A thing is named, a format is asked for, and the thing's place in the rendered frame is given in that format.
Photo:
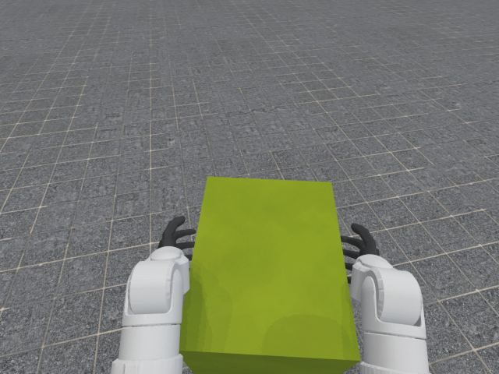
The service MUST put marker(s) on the robot left forearm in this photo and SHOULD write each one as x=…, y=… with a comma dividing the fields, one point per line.
x=153, y=302

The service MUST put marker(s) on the left robot hand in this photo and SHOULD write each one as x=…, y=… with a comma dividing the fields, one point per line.
x=170, y=236

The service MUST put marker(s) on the carton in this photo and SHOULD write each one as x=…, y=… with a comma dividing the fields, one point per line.
x=268, y=289

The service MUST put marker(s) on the robot right forearm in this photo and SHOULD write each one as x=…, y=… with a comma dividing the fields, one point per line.
x=392, y=310

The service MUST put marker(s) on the right robot hand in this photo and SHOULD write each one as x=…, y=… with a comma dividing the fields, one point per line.
x=367, y=245

